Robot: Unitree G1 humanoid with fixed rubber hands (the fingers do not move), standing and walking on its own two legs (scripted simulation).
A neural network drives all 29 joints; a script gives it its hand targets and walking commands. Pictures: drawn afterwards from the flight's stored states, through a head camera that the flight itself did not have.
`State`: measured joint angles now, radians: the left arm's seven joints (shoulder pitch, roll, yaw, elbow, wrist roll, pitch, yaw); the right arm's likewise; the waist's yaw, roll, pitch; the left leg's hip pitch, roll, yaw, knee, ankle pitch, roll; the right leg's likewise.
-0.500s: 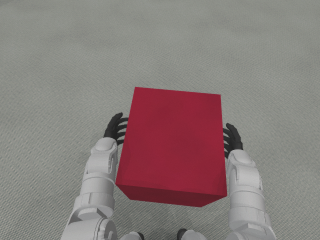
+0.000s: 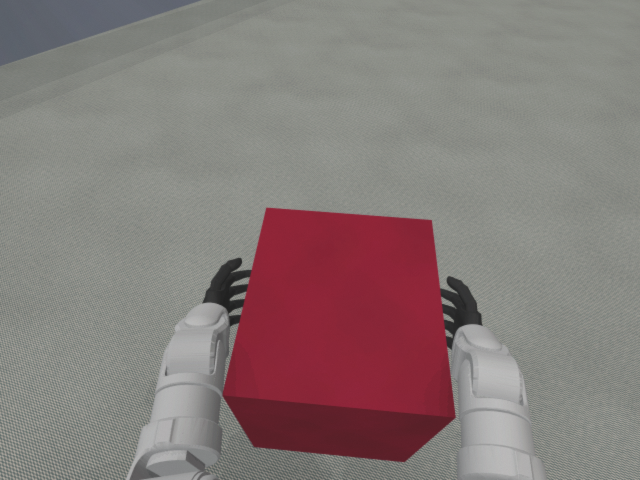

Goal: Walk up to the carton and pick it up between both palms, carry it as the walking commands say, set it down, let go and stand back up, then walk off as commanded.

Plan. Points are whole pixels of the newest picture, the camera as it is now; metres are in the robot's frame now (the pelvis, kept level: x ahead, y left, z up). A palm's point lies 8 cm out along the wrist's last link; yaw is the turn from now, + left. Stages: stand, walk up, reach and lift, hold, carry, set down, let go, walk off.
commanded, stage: reach and lift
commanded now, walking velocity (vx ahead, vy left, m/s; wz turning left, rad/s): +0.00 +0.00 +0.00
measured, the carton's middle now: (338, 339) +0.31 -0.02 -0.04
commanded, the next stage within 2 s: hold in 1.34 s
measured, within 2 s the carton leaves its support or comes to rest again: neither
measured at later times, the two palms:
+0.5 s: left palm (199, 323) +0.29 +0.15 +0.05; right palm (461, 333) +0.27 -0.17 +0.05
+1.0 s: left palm (195, 327) +0.28 +0.16 +0.05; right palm (455, 328) +0.28 -0.17 +0.04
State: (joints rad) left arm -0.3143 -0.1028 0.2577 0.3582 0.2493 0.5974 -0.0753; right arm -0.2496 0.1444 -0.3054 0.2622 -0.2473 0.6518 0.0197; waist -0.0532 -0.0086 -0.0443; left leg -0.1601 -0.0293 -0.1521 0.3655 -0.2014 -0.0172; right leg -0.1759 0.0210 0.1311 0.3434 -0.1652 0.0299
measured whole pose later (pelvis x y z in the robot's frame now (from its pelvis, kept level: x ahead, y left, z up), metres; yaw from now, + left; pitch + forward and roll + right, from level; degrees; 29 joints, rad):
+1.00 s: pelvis +0.00 -0.01 +0.00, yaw +0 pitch -6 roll +0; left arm -0.22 -0.12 0.25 0.17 0.25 0.72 -0.09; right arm -0.21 0.14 -0.23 0.16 -0.24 0.75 0.03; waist 0.01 0.00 0.02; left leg -0.02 -0.01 -0.14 0.31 -0.19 -0.02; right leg -0.05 0.03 0.12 0.31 -0.17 0.02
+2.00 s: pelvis -0.01 -0.01 +0.00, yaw +0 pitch -6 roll +0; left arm -0.18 -0.13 0.24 0.12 0.24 0.73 -0.07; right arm -0.19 0.14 -0.22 0.13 -0.22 0.76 0.03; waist 0.00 0.00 0.03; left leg -0.04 -0.02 -0.13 0.32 -0.19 -0.02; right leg -0.07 0.03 0.12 0.33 -0.16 0.02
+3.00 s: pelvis +0.37 -0.08 +0.00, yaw -6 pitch +6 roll +0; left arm 0.08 -0.14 0.12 -0.54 -0.02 1.17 0.12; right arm 0.06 0.14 -0.10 -0.52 0.01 1.18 -0.12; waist 0.04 0.01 -0.13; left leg -0.47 0.06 0.07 0.98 -0.34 0.00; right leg -0.30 -0.02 -0.21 0.41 -0.22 -0.06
